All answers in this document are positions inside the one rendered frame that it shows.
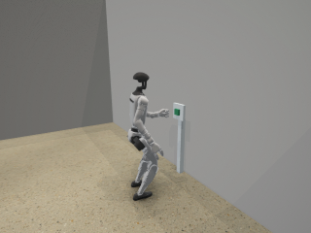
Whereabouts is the robot right hand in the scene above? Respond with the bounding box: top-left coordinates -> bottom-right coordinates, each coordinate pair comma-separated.
150,143 -> 164,160

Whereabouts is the robot left hand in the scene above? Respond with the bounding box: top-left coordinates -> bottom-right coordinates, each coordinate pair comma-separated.
159,109 -> 169,118

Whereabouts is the button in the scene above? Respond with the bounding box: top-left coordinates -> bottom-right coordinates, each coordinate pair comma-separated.
174,109 -> 180,116

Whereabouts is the right robot forearm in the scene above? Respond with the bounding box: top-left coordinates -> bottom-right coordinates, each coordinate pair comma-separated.
135,119 -> 155,146

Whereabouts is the left robot forearm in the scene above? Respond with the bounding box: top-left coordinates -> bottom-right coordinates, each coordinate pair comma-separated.
146,111 -> 160,118

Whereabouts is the humanoid robot head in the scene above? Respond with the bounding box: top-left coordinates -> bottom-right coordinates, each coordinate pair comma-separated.
132,72 -> 150,96

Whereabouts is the robot right upper arm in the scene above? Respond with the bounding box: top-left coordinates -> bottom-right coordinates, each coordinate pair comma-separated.
133,96 -> 149,126

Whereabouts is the panel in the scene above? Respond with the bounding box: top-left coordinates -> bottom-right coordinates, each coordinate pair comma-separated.
173,103 -> 186,174

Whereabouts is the robot left shin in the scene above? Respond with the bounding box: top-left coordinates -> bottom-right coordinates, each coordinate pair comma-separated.
135,158 -> 151,183

